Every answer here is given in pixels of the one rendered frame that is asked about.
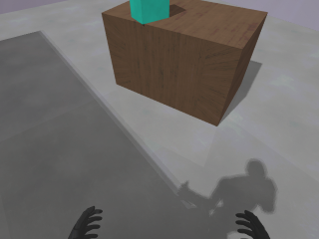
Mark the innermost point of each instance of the pedestal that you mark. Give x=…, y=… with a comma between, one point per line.
x=194, y=61

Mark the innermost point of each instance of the right robot hand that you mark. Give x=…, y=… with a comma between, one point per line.
x=257, y=229

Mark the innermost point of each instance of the left robot hand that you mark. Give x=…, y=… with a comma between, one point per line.
x=81, y=227

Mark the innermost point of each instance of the carton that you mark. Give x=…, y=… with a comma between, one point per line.
x=147, y=11

